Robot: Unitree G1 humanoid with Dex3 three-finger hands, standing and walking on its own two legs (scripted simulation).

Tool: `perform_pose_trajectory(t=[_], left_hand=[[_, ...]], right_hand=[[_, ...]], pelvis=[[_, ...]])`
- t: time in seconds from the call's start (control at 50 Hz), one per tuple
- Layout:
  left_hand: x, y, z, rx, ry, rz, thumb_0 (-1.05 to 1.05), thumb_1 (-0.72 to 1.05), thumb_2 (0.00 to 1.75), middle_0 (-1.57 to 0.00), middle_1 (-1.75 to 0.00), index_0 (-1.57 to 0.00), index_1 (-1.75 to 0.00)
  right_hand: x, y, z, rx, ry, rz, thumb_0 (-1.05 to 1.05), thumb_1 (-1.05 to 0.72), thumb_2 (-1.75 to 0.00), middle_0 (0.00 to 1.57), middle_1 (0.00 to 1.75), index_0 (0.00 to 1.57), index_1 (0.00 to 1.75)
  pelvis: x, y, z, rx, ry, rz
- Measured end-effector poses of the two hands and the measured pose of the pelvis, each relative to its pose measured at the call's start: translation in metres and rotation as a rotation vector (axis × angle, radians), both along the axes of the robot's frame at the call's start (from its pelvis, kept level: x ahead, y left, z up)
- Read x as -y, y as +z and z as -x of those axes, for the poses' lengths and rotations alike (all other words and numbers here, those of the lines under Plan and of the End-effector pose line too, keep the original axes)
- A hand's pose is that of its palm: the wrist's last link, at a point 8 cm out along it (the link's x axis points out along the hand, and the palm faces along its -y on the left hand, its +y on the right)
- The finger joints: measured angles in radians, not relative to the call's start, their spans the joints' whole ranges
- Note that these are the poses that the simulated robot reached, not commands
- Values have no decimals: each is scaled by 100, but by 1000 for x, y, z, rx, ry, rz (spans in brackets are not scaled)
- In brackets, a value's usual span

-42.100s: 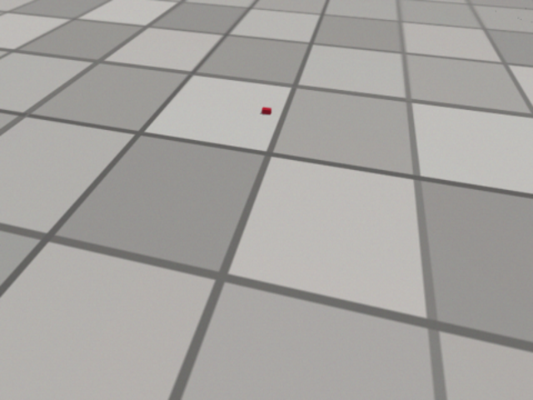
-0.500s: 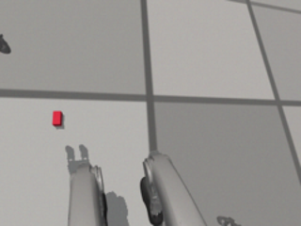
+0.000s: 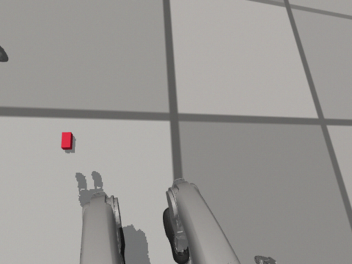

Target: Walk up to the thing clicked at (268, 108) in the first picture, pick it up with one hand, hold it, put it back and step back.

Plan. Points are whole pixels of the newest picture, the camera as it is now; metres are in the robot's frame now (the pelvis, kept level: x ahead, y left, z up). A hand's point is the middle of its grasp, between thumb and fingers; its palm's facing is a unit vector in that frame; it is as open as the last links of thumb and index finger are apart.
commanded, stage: go down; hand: left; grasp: from above
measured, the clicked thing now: (67, 140) +0.54 +0.26 -0.50
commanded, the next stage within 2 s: approach in 0.22 s
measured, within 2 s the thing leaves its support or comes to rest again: neither
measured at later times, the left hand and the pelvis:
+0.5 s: hand out of the picture +0.51 +0.32 -0.04, palm faces -0.46 -0.01 -0.89, open 14.4 cm; pelvis +0.01 +0.00 +0.02, yaw +0 degrees
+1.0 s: hand (45, 136) +0.49 +0.28 -0.30, palm faces -0.44 +0.02 -0.90, open 14.4 cm; pelvis -0.02 -0.01 -0.14, yaw -2 degrees
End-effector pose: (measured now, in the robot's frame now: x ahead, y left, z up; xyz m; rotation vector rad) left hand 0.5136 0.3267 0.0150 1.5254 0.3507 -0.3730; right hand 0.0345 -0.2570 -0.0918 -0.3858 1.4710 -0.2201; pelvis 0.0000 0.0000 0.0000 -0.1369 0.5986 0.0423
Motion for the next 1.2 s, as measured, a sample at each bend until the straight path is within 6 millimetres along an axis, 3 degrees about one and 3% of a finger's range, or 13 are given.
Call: perform_pose_trajectory(t=[0.42, 0.54, 0.62, 0.7, 0.98, 1.08, 1.2], left_hand=[[-4, 12, 1, -2, -1, -3, 0, -59, 106, -8, -100, -5, -103], [3, -3, 0, -23, -2, 4, 0, -59, 101, -8, -104, -7, -105], [12, -35, 2, -64, -20, 2, 0, -60, 98, -7, -105, -7, -105], [22, -83, 7, -105, -63, 11, 0, -60, 95, -7, -104, -7, -104], [47, -244, 16, 7, -106, 21, 0, -59, 96, -7, -105, -8, -104], [52, -284, 16, -2, -67, -5, 0, -58, 98, -8, -105, -8, -105], [65, -315, 6, -24, -42, 0, 0, -56, 98, -8, -106, -9, -105]], right_hand=[[-3, 16, -7, 4, 3, -7, 0, -94, -91, 20, 30, 20, 30], [-2, 15, -5, 5, 2, -3, 0, -94, -91, 20, 30, 20, 30], [1, 5, -2, -2, 6, 3, 0, -93, -91, 20, 30, 20, 30], [6, -15, 2, -27, 16, 9, 0, -93, -91, 20, 30, 20, 30], [9, -123, 12, -100, 82, -21, 0, -93, -90, 20, 30, 20, 30], [6, -151, 18, -104, 86, -40, 0, -93, -90, 20, 30, 20, 30], [7, -165, 25, -118, 88, -38, 0, -93, -90, 20, 30, 20, 30]], pelvis=[[-2, 16, -5, 7, 5, 0], [-2, 13, -6, -1, 2, 1], [-2, 0, -5, -15, -3, 2], [-2, -22, -1, -35, -11, 4], [5, -130, 15, -38, -21, 19], [8, -155, 16, -29, -25, 17], [11, -174, 11, -19, -37, 24]])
